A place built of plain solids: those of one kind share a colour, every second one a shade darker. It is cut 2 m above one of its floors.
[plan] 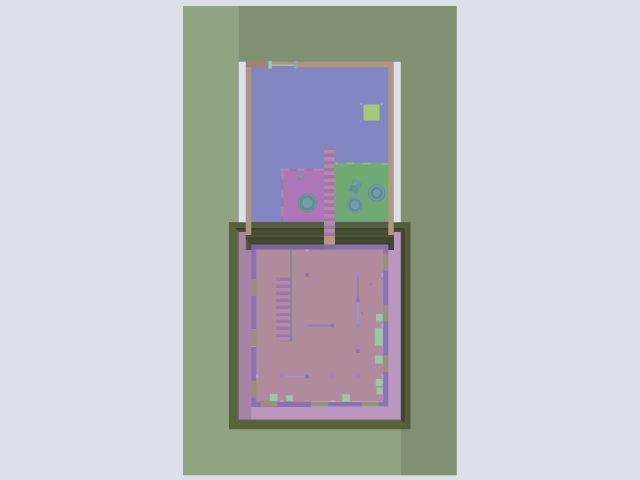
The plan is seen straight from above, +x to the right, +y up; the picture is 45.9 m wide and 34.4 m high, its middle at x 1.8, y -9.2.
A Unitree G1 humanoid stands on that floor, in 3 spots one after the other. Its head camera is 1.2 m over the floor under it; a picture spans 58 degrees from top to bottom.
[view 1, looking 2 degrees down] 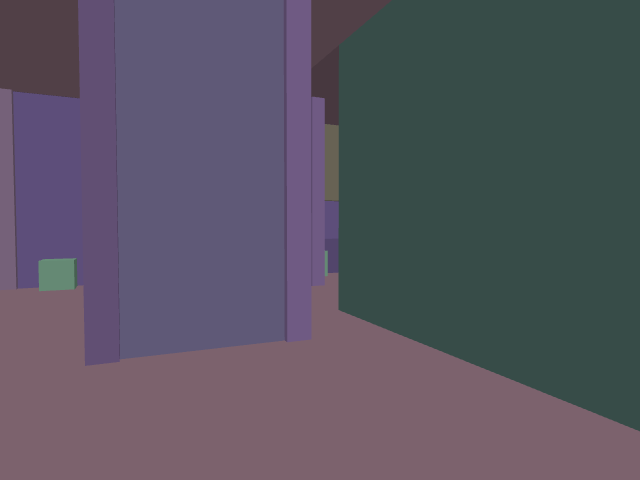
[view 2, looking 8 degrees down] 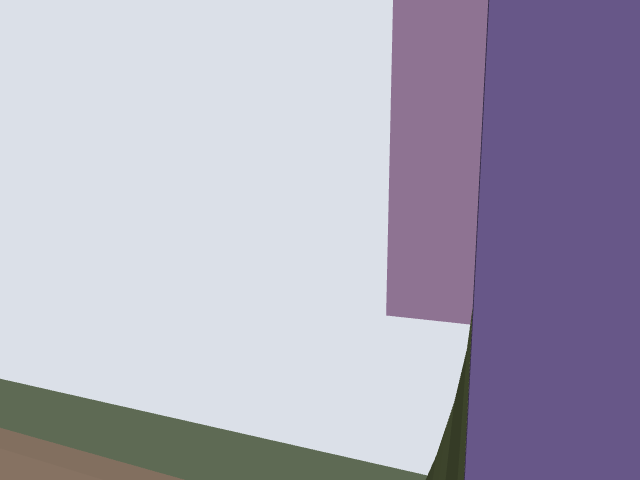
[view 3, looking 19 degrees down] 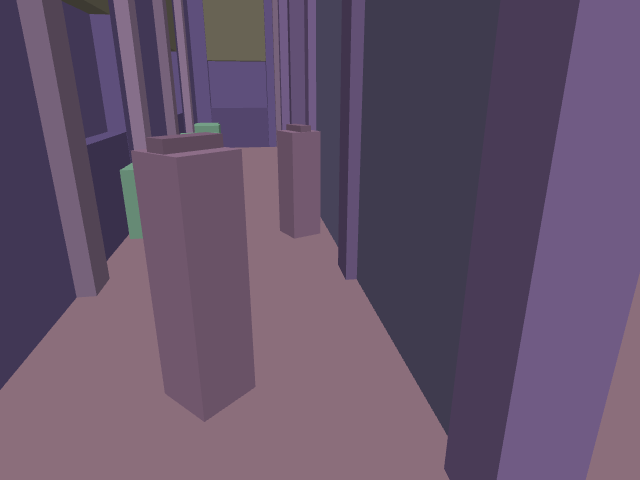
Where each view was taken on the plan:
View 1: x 2.48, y -11.07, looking -114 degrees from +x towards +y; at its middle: post_storey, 8.52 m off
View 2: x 2.48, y -9.52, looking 20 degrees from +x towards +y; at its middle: nothing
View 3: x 5.24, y -10.79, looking -99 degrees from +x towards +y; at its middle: floor_storey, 3.69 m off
